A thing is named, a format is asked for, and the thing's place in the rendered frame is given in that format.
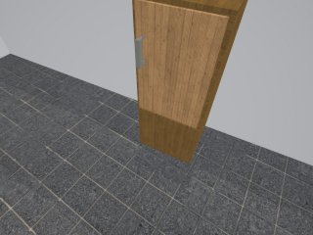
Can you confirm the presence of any cupboard door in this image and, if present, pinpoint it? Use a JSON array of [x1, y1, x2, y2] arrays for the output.
[[134, 0, 229, 128]]

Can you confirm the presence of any handle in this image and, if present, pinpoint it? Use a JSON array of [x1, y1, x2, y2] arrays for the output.
[[134, 35, 146, 69]]

